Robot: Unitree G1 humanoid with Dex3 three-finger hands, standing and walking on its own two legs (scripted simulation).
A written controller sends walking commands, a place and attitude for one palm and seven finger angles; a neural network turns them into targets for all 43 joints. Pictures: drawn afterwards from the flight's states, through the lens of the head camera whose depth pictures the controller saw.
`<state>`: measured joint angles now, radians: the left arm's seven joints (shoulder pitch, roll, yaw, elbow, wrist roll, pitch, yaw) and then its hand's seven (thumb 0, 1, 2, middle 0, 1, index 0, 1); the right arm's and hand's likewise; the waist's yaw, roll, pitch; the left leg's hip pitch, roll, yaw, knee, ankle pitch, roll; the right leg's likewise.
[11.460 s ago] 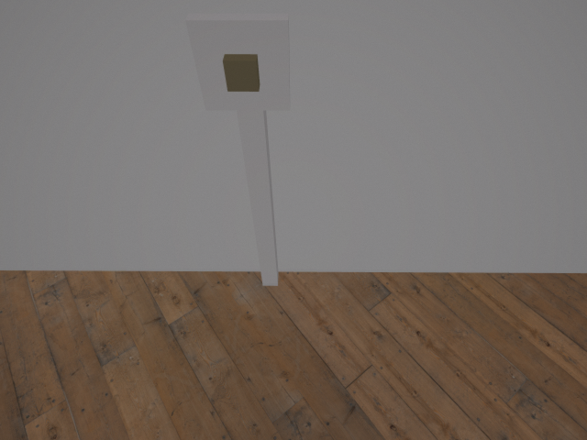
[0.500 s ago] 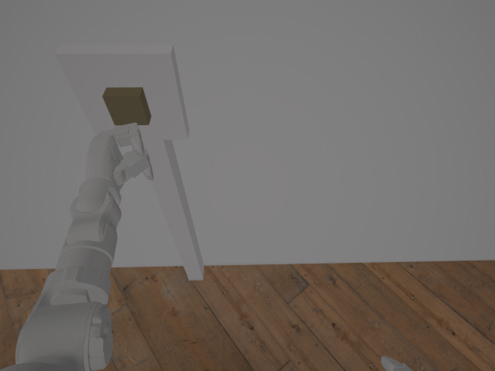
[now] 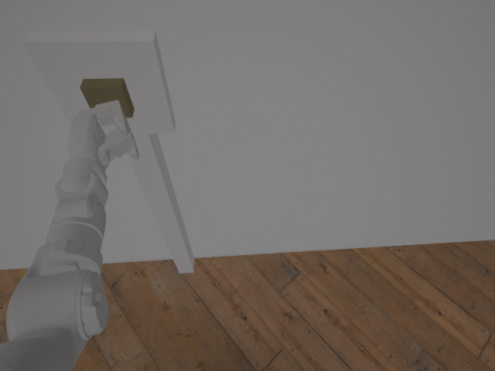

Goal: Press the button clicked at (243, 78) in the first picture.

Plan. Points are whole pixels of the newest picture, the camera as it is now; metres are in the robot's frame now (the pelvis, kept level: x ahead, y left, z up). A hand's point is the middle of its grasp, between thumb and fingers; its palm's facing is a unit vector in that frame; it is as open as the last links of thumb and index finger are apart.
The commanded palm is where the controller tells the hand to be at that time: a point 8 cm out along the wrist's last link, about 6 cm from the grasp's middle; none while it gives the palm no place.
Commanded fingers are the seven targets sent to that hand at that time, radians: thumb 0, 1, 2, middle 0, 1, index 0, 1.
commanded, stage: press the button with the knuckle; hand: left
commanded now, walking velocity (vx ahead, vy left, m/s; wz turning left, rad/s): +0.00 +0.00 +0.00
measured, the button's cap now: (109, 96) +0.52 +0.21 +0.15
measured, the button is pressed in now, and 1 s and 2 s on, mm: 3 10 0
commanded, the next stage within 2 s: hold the button down briefly in 0.42 s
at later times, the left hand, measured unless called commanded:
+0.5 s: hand (126, 132) +0.47 +0.19 +0.12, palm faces +0.07 -1.00 -0.01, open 3.0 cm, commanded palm +0.48 +0.24 +0.13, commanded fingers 0.00 0.90 0.90 -1.30 -1.50 -1.30 -1.50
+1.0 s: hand (126, 132) +0.47 +0.19 +0.12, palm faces +0.08 -1.00 +0.00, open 3.0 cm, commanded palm +0.46 +0.23 +0.13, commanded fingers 0.00 0.90 0.90 -1.30 -1.50 -1.30 -1.50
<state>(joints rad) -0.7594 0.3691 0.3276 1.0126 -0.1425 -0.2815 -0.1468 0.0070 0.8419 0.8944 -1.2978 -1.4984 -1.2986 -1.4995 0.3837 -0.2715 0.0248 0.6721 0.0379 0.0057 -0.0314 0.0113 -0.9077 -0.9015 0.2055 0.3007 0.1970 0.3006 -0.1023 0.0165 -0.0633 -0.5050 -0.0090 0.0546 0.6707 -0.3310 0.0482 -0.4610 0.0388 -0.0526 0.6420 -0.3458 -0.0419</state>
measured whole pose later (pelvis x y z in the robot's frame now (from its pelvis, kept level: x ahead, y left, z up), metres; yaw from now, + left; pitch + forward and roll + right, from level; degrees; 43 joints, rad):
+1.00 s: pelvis -0.04 +0.00 -0.01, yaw +1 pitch +13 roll -2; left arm -1.02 0.50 0.33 1.30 -0.10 -0.31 -0.15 0.01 0.74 0.95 -1.30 -1.50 -1.36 -1.50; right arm 0.43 -0.30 0.05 0.70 0.02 -0.07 -0.03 0.01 -0.91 -0.90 0.21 0.30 0.20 0.30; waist -0.17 0.02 -0.06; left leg -0.68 0.00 0.02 0.77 -0.31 0.05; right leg -0.62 0.04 -0.09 0.71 -0.32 -0.05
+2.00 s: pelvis +0.00 +0.00 +0.00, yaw +2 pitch +5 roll -1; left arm -0.45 0.27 0.20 0.55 -0.20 -0.11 -0.12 0.02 0.90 0.90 -1.30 -1.50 -1.30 -1.50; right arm 0.25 -0.25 0.05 0.59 0.06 -0.03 -0.05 0.01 -0.91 -0.90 0.21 0.30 0.20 0.30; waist -0.03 0.03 -0.05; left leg -0.41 -0.02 0.03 0.65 -0.32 0.05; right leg -0.36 0.03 -0.07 0.62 -0.34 -0.04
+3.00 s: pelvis +0.00 +0.00 +0.02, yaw +1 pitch -5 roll -1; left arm 0.47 0.31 0.24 -0.39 -0.09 -0.09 0.09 0.01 0.89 0.90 -1.30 -1.50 -1.30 -1.50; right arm 0.20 -0.23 0.04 0.62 0.01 -0.05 -0.05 0.02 -0.91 -0.90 0.21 0.30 0.20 0.30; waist 0.04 0.07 0.02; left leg -0.09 -0.03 0.05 0.40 -0.23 0.05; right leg -0.04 0.03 -0.05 0.36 -0.23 -0.03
